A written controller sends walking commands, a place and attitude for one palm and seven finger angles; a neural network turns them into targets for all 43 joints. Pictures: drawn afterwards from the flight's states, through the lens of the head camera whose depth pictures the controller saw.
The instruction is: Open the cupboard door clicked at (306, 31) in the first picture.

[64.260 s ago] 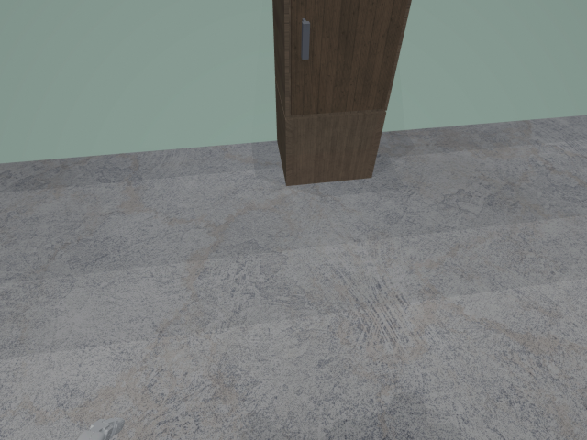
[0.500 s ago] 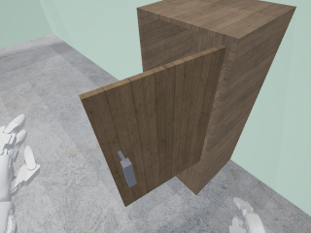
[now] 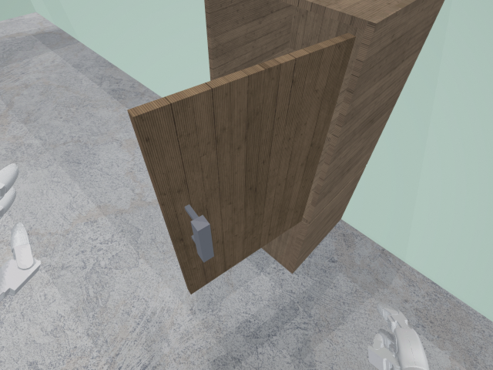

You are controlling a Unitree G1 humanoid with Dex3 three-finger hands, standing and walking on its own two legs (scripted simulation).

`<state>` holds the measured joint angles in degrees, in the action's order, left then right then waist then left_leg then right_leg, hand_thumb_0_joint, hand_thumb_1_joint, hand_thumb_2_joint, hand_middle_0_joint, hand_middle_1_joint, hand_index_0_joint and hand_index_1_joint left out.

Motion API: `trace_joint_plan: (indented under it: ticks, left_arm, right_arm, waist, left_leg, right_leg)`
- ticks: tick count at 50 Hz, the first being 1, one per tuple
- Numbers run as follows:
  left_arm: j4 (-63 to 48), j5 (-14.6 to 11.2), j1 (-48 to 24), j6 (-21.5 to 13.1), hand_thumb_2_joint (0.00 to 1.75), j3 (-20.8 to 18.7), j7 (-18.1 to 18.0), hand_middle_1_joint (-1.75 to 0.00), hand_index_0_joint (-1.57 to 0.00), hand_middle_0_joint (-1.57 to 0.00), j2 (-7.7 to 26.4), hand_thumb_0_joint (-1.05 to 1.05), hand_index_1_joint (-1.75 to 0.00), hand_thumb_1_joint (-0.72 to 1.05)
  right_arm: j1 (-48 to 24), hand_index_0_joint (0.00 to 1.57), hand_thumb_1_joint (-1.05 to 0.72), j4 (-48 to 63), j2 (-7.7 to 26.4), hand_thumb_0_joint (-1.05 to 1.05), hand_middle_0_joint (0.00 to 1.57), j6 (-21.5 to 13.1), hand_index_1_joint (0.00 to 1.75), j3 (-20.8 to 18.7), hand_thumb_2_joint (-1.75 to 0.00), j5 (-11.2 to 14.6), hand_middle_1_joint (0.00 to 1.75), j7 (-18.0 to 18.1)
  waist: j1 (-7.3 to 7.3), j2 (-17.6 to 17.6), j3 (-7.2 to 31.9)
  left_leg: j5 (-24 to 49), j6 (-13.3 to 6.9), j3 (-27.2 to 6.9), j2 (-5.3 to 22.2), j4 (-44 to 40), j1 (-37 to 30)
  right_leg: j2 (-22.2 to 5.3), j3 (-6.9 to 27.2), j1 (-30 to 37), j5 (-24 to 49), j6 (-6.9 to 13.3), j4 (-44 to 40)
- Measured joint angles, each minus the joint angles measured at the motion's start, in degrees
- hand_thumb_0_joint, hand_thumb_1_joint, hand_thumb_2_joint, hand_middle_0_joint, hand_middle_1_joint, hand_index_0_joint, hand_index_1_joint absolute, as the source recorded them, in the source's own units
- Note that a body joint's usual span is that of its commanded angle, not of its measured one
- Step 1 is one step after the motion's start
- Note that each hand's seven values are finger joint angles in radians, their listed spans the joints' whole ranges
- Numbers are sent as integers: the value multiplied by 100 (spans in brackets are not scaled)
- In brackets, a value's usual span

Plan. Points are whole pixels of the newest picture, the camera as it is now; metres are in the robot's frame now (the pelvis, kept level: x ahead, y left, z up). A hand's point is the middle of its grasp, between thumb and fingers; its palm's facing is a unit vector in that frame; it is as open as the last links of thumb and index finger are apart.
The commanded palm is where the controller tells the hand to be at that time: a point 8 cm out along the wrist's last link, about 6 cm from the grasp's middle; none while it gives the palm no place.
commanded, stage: step back with the hand held close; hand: left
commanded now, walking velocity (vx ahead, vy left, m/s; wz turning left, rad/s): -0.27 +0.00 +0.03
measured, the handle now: (197, 232) +0.36 +0.12 -0.03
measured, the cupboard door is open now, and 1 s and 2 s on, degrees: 80 80 80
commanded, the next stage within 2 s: stop stepping back and stand still in 0.68 s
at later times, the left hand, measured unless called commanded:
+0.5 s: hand out of the picture +0.12 +0.28 +0.15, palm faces +0.43 -0.76 -0.48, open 7.4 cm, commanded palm +0.05 +0.32 +0.18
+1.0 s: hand out of the picture +0.04 +0.25 +0.17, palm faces +0.33 -0.84 -0.43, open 7.4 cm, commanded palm -0.02 +0.30 +0.18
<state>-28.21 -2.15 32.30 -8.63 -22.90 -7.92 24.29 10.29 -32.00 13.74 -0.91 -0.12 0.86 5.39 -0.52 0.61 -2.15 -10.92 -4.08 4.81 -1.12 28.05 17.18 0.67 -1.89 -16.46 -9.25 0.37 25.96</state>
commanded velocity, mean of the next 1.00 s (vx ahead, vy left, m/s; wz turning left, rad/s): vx -0.19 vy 0.01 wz -0.03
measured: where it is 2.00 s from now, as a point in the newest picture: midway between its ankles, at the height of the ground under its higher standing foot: outside the picture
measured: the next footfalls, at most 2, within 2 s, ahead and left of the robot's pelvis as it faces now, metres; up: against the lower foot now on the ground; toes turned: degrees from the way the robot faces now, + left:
right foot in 0.82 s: -0.30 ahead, -0.12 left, +0.00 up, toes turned -4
right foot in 1.12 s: -0.21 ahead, -0.07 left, +0.00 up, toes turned +2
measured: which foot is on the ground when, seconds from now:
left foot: down 0.00-1.00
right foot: down 0.00-0.46, up 0.48-0.80, down 0.82-0.94, up 0.96-1.00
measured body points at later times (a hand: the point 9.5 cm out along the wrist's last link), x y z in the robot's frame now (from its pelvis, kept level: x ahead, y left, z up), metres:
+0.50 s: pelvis -0.07 +0.01 -0.02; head -0.05 +0.05 +0.43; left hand +0.09 +0.32 +0.18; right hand +0.12 -0.23 -0.08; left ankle +0.05 +0.07 -0.74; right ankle -0.01 -0.12 -0.72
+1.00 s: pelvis -0.18 +0.01 -0.02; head -0.18 +0.05 +0.42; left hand +0.02 +0.29 +0.20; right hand -0.04 -0.24 -0.09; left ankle -0.01 +0.06 -0.74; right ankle -0.32 -0.11 -0.72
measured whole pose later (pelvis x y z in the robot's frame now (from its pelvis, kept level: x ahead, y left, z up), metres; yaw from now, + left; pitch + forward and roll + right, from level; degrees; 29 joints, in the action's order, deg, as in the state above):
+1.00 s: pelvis -0.18 +0.01 -0.02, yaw -5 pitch -2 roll -2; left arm -34.4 -4.2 29.4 -11.4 -27.3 -6.6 28.9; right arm 12.0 -38.1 9.9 -7.2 1.8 0.2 4.3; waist 1.2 -3.6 0.0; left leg -1.9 -5.1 4.1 -0.6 32.3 28.8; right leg 1.1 -0.8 -5.2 -31.5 -0.4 42.2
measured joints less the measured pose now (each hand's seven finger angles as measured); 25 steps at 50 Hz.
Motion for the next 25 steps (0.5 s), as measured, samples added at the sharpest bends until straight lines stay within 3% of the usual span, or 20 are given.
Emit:
trace_joint_plan:
  ticks: [9,15,20,23,25]
  left_arm:
    - [23,254,-256,-201,89,-161,-26,-30,-21,-21,-76,1,-30,89]
    - [-127,152,-179,-267,89,-136,-46,-30,-21,-21,-213,1,-30,89]
    - [-327,124,-203,-332,89,57,-83,-30,-21,-21,-140,1,-30,89]
    - [-416,109,-218,-350,89,-50,-72,-30,-21,-21,74,1,-30,89]
    - [-384,129,-275,-369,89,-215,-41,-30,-21,-21,228,1,-30,89]
  right_arm:
    - [170,20,-90,7,-100,1,20,-216,30,54,-90,-70,30,-42]
    - [35,20,-90,-133,-170,1,20,-309,30,75,-89,-71,30,-135]
    - [-29,20,-90,-268,-127,1,20,-307,30,22,-89,-77,30,-146]
    - [-61,20,-90,-253,-102,1,20,-286,30,-4,-89,-68,30,-94]
    - [-122,20,-90,-264,-139,1,20,-346,30,-49,-89,-110,30,-58]
  waist:
    - [-17,-7,-15]
    - [-94,22,-144]
    - [-16,-79,-165]
    - [46,-140,-201]
    - [63,-152,-274]
  left_leg:
    - [69,-75,-191,-156,391,449]
    - [-112,61,-260,-45,513,673]
    - [-513,291,-330,-44,788,895]
    - [463,36,-262,2,533,869]
    - [575,-152,-234,25,520,885]
  right_leg:
    - [126,399,-131,-602,-60,708]
    - [228,338,-230,-282,-5,515]
    - [224,277,-315,-142,-31,466]
    - [244,274,-427,-187,-93,629]
    - [357,401,-662,-801,-102,1521]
